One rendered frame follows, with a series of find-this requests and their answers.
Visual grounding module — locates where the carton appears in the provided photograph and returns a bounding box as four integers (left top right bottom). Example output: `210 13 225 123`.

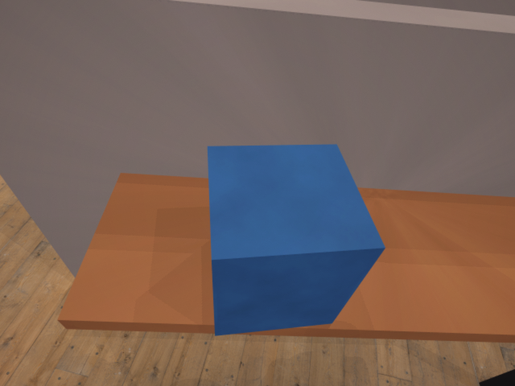
208 144 385 336

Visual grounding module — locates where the table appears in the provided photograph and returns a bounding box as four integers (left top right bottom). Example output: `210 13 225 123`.
57 173 515 386

